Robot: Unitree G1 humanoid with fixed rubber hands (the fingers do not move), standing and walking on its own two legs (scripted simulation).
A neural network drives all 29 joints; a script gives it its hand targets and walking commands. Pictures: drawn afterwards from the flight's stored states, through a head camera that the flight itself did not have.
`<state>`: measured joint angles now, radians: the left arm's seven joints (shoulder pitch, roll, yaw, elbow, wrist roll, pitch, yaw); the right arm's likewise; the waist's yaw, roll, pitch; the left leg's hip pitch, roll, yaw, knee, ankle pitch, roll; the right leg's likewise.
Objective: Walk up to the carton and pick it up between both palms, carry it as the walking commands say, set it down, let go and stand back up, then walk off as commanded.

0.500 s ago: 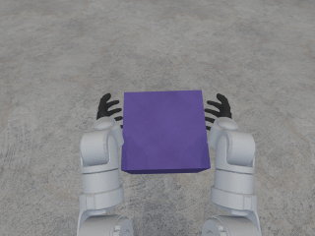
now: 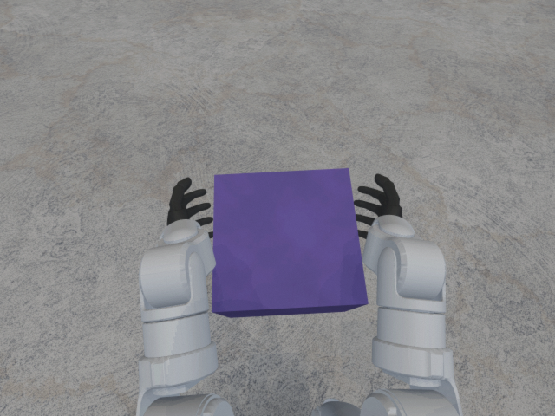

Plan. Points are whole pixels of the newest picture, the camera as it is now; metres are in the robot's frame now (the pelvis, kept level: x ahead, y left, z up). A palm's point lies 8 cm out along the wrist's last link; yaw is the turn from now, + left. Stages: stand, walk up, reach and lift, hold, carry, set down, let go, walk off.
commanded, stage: carry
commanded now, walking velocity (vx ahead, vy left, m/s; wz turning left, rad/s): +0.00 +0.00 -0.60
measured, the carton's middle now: (284, 248) +0.36 +0.02 +0.02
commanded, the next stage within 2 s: none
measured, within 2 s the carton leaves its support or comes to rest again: neither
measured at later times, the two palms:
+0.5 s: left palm (325, 236) +0.33 -0.03 +0.11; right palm (543, 311) +0.24 -0.28 +0.10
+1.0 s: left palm (409, 269) +0.27 -0.12 +0.13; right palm out of the picture +0.11 -0.33 +0.13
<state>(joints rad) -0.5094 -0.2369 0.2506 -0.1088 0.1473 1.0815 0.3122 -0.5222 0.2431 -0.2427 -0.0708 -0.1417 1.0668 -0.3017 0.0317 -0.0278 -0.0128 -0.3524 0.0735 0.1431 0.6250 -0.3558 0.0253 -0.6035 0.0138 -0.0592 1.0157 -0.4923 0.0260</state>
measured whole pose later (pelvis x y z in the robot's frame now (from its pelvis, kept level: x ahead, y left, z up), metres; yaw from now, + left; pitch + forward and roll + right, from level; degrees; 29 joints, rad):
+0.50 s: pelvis -0.04 -0.04 +0.00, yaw -17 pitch +5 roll +1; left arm -0.54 -0.25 0.25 -0.09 0.17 1.06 0.29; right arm -0.52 0.24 -0.25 -0.11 -0.12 1.07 -0.32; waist -0.03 0.00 0.00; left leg -0.56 0.06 0.06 1.00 -0.47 -0.11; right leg -0.48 0.04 0.00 0.60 -0.21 -0.06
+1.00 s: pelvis -0.09 -0.04 +0.00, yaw -36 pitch +4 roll -3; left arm -0.62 -0.20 0.22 -0.02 0.15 1.12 0.32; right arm -0.54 0.25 -0.29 -0.08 -0.18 1.10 -0.29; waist 0.04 0.01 -0.04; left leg -0.37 0.24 0.23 0.67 -0.33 -0.04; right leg -0.38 -0.01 -0.14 0.64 -0.34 0.06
